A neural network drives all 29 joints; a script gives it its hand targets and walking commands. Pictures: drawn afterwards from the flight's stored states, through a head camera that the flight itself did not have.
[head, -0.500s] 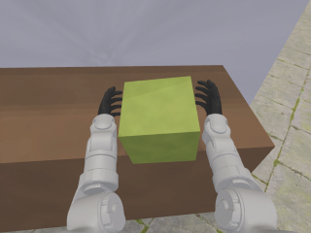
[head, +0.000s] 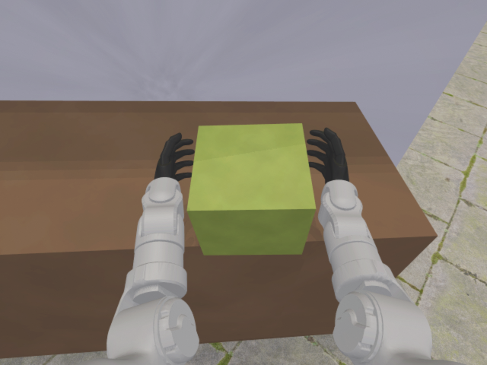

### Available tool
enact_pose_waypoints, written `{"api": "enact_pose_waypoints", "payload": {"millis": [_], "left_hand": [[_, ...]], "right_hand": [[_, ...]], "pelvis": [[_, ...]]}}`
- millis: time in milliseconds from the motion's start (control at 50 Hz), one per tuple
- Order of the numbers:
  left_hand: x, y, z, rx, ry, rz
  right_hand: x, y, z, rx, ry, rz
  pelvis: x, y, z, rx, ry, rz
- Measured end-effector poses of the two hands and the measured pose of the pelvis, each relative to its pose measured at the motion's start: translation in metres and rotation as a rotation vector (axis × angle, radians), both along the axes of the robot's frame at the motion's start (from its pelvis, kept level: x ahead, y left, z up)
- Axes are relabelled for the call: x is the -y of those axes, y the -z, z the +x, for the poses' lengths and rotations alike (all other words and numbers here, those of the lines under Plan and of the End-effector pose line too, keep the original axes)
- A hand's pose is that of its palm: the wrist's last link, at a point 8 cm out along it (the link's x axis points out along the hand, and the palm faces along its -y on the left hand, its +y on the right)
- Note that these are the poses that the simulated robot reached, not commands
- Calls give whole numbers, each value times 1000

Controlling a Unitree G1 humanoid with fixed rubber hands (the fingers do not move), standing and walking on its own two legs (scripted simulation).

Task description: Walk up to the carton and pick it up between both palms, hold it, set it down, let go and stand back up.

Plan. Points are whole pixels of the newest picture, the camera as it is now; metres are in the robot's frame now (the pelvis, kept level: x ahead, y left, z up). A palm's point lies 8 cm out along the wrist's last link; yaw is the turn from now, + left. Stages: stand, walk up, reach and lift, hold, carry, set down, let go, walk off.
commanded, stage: set down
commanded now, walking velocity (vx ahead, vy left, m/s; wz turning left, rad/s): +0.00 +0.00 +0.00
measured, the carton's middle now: (251, 191) +0.42 +0.04 +0.05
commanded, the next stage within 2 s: none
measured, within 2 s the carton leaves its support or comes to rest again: rests again in 0.58 s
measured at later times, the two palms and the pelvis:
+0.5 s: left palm (170, 178) +0.38 +0.18 +0.10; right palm (334, 176) +0.41 -0.10 +0.12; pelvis +0.00 +0.00 +0.00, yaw -1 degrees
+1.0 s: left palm (175, 179) +0.39 +0.18 +0.08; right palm (334, 181) +0.42 -0.11 +0.10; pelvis +0.01 +0.00 +0.00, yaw -2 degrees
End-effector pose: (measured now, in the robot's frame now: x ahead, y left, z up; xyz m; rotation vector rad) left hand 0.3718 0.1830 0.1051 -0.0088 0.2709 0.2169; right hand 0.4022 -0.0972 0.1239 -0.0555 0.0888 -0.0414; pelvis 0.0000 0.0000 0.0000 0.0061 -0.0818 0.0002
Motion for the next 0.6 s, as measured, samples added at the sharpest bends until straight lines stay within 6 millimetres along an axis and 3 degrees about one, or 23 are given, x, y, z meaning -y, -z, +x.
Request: {"api": "enact_pose_waypoints", "payload": {"millis": [380, 600], "left_hand": [[-2, 4, 2, 12, -10, -14], [4, 11, 12, 23, 11, -5]], "right_hand": [[-1, 2, 5, 4, -13, -16], [8, 16, 8, -20, 7, -30]], "pelvis": [[4, 0, -1, -12, 8, 5], [3, 0, 4, -32, 29, 7]]}}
